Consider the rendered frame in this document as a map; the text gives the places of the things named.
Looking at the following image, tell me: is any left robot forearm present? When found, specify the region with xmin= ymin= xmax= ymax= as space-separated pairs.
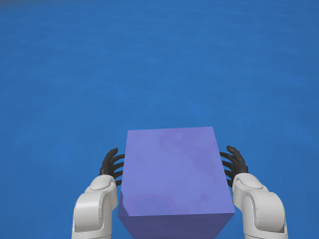
xmin=71 ymin=174 xmax=119 ymax=239

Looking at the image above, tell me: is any robot right hand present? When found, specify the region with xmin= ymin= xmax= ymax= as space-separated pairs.
xmin=219 ymin=145 xmax=249 ymax=188

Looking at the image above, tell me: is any right robot forearm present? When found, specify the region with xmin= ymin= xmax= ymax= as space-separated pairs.
xmin=231 ymin=172 xmax=288 ymax=239

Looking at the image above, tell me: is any carton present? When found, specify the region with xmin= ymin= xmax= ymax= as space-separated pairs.
xmin=118 ymin=126 xmax=235 ymax=239

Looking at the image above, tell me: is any robot left hand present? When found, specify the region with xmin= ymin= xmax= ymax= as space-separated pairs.
xmin=99 ymin=148 xmax=125 ymax=186

